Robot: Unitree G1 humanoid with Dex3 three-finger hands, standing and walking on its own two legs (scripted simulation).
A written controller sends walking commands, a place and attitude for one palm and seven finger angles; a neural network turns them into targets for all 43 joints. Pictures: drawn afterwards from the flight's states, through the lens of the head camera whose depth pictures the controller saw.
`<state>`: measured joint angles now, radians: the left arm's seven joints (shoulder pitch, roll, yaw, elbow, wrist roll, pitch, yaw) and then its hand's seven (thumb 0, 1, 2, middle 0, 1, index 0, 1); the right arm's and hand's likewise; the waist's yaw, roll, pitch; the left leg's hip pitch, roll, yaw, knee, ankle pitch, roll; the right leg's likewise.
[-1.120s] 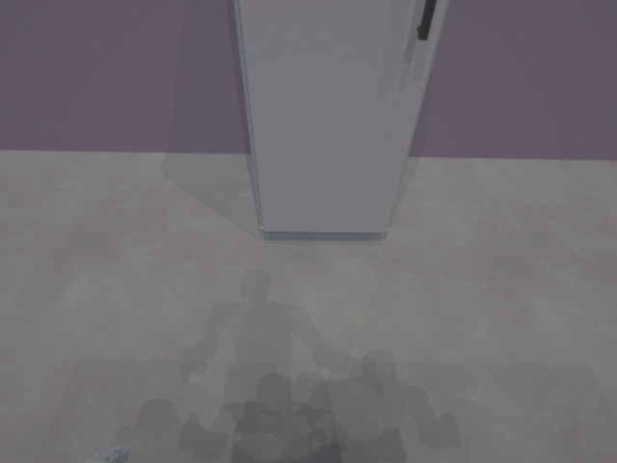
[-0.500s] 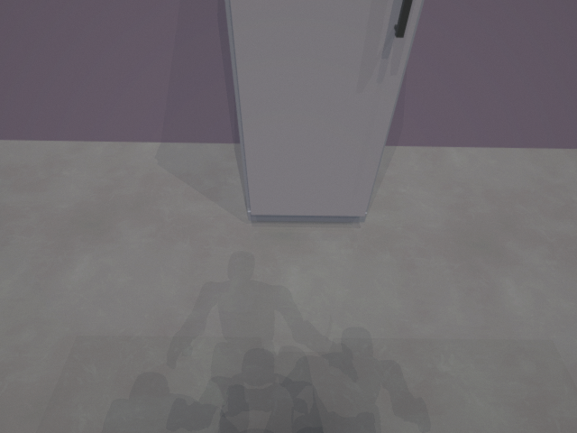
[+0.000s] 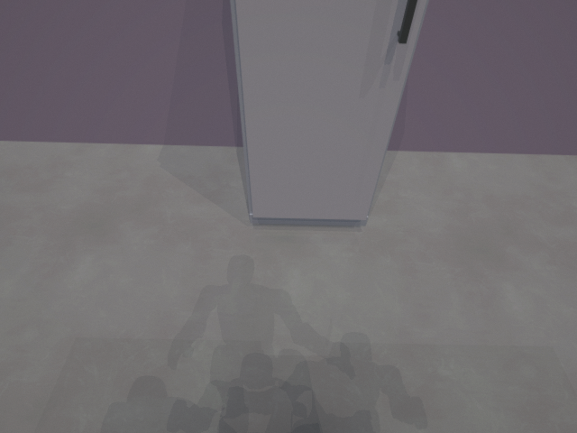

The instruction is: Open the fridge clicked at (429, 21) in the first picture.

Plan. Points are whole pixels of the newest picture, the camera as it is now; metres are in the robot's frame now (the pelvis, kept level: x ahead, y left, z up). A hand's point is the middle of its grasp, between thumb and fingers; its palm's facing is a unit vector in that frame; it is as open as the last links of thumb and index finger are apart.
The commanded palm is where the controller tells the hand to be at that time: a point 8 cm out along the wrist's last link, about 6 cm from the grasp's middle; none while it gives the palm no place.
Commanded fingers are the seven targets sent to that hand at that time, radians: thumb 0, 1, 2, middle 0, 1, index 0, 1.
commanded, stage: look at it before walking up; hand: right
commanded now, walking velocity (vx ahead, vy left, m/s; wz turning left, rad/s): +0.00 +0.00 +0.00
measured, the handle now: out of the picture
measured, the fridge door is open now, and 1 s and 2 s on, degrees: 0 0 0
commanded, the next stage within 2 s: walk to a spot facing it in 0.32 s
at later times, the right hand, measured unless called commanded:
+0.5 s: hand out of the picture +0.07 -0.24 -0.16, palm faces -0.02 +0.94 -0.33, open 7.3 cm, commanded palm none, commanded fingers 0.00 -0.90 -0.90 0.20 0.30 0.20 0.30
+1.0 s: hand out of the picture +0.12 -0.26 -0.18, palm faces +0.21 +0.96 -0.16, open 7.4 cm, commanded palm none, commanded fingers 0.00 -0.90 -0.90 0.20 0.30 0.20 0.30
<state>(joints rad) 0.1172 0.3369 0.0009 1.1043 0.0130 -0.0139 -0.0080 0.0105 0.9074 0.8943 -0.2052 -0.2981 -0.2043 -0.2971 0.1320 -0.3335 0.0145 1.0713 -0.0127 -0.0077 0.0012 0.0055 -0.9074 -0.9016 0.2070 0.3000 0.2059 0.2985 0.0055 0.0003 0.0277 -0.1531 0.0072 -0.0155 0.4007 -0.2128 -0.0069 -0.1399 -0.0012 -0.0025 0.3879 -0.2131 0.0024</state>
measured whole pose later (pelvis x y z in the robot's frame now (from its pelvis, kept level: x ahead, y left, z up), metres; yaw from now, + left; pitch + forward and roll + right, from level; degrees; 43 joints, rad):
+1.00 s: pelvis +0.12 -0.07 +0.00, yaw -13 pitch +0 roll +1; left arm 0.44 0.11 0.02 1.11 0.01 -0.07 0.01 0.01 0.91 0.89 -0.20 -0.30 -0.20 -0.30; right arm 0.25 -0.20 -0.04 1.03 -0.03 0.00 0.02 0.01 -0.91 -0.90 0.20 0.30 0.20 0.30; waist 0.03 0.03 0.03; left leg -0.57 0.12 0.06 1.04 -0.24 -0.05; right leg -0.08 0.05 -0.05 0.35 -0.27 -0.08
